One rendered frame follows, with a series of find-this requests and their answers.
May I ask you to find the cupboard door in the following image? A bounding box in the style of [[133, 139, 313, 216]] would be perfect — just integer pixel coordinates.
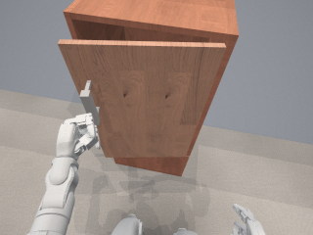
[[58, 39, 227, 158]]

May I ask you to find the robot right hand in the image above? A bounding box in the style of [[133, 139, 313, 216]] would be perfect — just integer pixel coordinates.
[[230, 204, 266, 235]]

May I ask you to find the handle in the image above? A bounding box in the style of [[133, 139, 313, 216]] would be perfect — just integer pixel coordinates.
[[79, 80, 100, 125]]

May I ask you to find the left robot forearm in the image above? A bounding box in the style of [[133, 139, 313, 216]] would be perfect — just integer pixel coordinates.
[[26, 157, 79, 235]]

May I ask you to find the robot left thigh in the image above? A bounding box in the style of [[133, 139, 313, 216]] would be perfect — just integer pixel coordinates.
[[111, 217, 144, 235]]

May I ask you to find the robot left shin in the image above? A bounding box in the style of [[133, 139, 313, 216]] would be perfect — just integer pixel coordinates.
[[127, 214, 137, 218]]

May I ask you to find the robot left hand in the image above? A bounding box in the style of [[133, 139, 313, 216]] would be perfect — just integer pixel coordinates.
[[56, 113, 101, 161]]

